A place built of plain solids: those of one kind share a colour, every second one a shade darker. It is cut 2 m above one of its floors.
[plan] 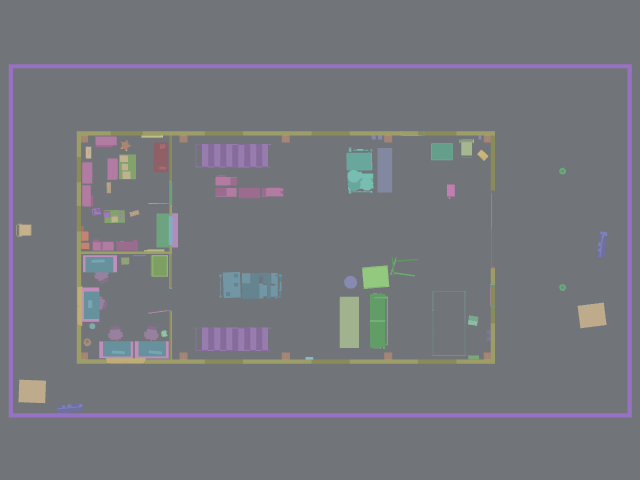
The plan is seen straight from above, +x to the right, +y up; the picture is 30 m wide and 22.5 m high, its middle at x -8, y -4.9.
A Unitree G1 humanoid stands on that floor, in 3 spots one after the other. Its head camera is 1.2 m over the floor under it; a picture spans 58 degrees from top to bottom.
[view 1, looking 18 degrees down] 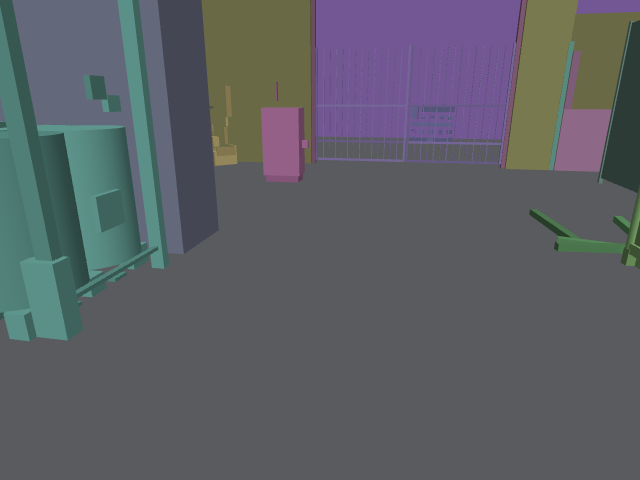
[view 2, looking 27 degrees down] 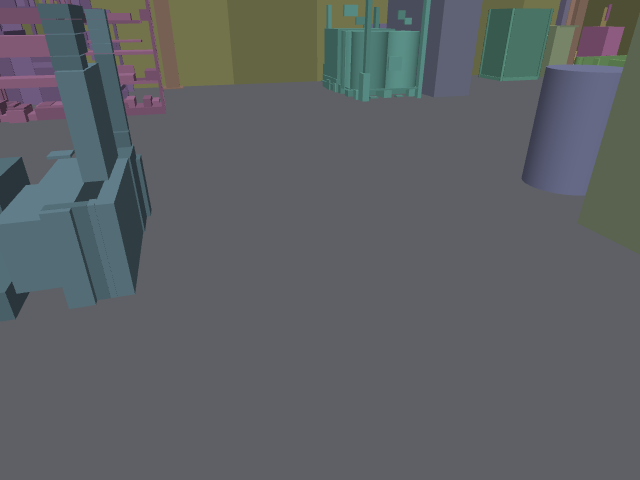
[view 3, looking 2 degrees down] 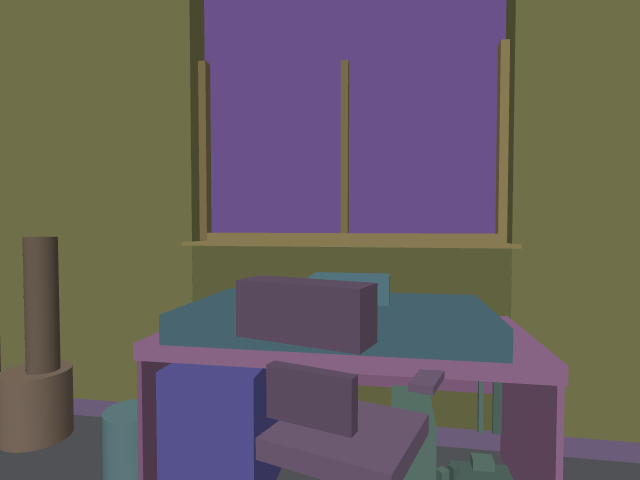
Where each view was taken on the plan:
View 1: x -8.35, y -4.40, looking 11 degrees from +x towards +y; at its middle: ground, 3.88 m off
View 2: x -9.46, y -9.55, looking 73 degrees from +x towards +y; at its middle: ground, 2.64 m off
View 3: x -16.80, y -7.70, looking -170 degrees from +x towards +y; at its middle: window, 2.55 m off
